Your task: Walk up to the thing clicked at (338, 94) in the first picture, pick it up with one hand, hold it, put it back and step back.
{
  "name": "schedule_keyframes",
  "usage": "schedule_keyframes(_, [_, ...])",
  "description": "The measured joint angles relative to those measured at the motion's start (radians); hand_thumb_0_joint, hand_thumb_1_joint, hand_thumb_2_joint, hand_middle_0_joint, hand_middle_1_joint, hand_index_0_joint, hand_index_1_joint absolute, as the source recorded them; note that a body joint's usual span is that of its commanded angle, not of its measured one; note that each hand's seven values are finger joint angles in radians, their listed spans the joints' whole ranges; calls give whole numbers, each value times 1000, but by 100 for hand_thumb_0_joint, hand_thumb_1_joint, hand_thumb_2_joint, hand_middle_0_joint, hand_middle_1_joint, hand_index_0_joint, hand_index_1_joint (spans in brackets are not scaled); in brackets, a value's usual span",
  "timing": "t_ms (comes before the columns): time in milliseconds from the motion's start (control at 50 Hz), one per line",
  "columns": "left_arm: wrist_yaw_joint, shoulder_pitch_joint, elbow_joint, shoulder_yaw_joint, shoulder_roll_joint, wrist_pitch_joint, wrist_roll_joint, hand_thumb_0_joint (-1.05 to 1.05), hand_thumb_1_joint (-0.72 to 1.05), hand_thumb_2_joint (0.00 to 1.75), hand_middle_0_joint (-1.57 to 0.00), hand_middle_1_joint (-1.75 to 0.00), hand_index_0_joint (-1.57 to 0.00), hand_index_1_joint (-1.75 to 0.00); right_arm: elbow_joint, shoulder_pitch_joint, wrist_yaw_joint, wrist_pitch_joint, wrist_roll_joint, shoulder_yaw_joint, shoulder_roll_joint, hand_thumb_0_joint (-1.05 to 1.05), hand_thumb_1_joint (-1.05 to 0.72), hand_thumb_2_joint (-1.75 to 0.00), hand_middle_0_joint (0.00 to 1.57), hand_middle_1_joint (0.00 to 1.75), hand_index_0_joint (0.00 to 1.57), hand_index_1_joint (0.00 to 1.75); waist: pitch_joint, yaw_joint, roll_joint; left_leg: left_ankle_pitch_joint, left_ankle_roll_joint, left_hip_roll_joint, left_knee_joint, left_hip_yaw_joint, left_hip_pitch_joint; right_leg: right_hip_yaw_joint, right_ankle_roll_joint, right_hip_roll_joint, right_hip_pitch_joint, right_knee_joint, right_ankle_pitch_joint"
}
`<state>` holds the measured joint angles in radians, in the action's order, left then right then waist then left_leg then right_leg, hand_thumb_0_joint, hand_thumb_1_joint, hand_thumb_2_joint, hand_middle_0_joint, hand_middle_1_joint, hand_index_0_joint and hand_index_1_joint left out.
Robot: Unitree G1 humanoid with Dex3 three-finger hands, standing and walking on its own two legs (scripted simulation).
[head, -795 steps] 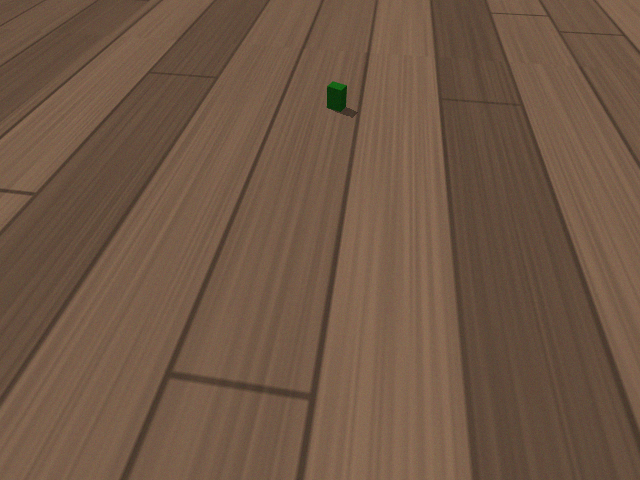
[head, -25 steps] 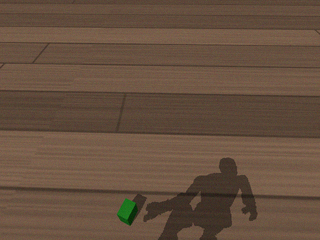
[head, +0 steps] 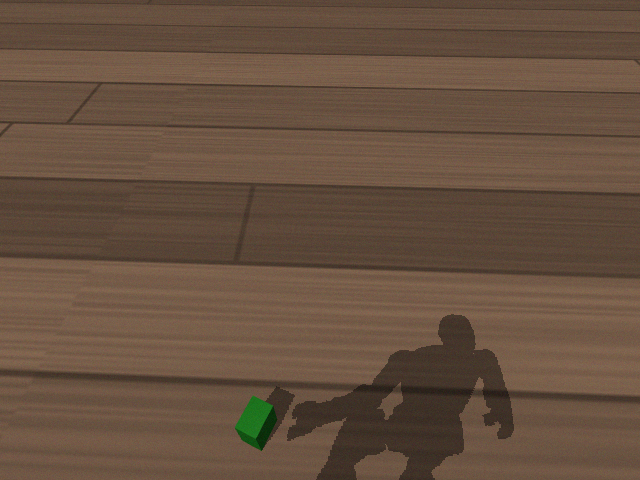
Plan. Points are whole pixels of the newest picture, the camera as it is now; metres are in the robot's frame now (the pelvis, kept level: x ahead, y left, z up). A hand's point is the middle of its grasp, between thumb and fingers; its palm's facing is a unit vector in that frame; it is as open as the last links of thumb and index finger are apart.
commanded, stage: rise first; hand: left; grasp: from above
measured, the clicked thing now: (257, 423) +0.38 +0.20 -0.72
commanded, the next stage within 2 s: none
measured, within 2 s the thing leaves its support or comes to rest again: neither
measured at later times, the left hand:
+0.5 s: hand out of the picture +0.14 +0.25 -0.20, palm faces -0.04 -0.90 -0.43, open 12.3 cm
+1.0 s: hand out of the picture +0.12 +0.26 -0.28, palm faces -0.08 -0.77 -0.64, open 14.0 cm
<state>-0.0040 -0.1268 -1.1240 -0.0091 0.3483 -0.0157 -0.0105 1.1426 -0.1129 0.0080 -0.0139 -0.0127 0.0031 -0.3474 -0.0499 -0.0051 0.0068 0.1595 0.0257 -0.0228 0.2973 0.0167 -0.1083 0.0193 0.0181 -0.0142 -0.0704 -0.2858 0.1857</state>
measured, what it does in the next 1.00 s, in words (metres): lowers itself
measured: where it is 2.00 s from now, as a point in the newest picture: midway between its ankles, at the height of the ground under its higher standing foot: outside the picture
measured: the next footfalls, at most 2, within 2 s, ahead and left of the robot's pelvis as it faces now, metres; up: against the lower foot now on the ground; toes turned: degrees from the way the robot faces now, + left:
none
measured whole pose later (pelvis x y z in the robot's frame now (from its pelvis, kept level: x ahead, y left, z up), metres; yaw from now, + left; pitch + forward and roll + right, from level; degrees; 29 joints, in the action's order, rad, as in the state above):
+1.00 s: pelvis -0.01 -0.02 -0.12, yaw +1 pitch +22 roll -2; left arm 0.24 -0.08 -0.65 0.16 0.27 0.35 -0.31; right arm 0.59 -0.17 -0.02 -0.09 0.00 -0.01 -0.23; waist 0.16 -0.01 -0.01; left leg 0.55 0.00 0.01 1.26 -0.04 -1.09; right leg -0.04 -0.01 0.02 -1.03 -1.23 0.59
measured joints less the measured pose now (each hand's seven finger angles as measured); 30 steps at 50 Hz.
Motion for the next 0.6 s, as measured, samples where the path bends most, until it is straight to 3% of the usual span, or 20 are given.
schedule_keyframes(100, [0, 2, 1, 1, 0, 2, 0, 0, 91, 90, -21, -30, -20, -31, -4, 2, -2, -1, 0, 1, -1, 1, -90, -90, 20, 30, 21, 30, 2, 0, 1, 1, 1, -1, 0, -1, 0, -1, 1, -1, 1, 1, 1])
schedule_keyframes(140, [13, 5, 49, 16, -7, -6, 21, 0, 89, 90, -20, -32, -19, -33, -95, -34, -19, -7, 31, 6, 2, 1, -90, -90, 20, 30, 21, 30, 10, -3, -1, 16, 1, -2, 44, -8, -55, -8, -1, -2, -51, -43, 18])
schedule_keyframes(180, [17, 64, 52, 45, -19, -23, 21, 1, 84, 91, -20, -37, -18, -38, -182, -61, -33, -29, 51, 7, 14, 1, -89, -90, 20, 30, 21, 30, -1, -2, -1, 33, 1, -2, 101, -16, -120, -17, -3, -1, -112, -98, 37])
schedule_keyframes(240, [1, 165, 22, 98, -15, -14, -24, 1, 72, 91, -18, -49, -16, -50, -271, -76, -35, -39, 45, 0, 47, 1, -87, -90, 20, 30, 20, 30, 9, -6, 6, 67, -3, 5, 206, -19, -245, -20, -7, 7, -235, -200, 71])
schedule_keyframes(300, [-2, 194, 61, 142, -7, 7, -72, 0, 56, 92, -15, -64, -13, -65, -341, -99, -27, -39, 35, -10, 80, 1, -87, -90, 20, 30, 21, 30, 35, -11, 11, 107, -8, 15, 301, -15, -344, -17, -10, 16, -335, -293, 108])
schedule_keyframes(480, [53, 114, 231, 157, -37, 177, -146, 0, -6, 96, -9, -95, -8, -96, -474, -149, -10, -35, 36, -4, 104, 1, -88, -90, 20, 30, 21, 30, 97, -28, -10, 197, -10, 22, 482, -19, -512, -21, -15, 24, -499, -467, 196])
schedule_keyframes(600, [87, 61, 340, 181, -47, 224, -182, 0, -36, 97, -8, -101, -6, -103, -521, -139, -13, -60, 28, -12, 104, 1, -87, -90, 20, 30, 21, 30, 130, -17, -6, 278, -14, 24, 654, -25, -667, -28, -18, 26, -654, -645, 282])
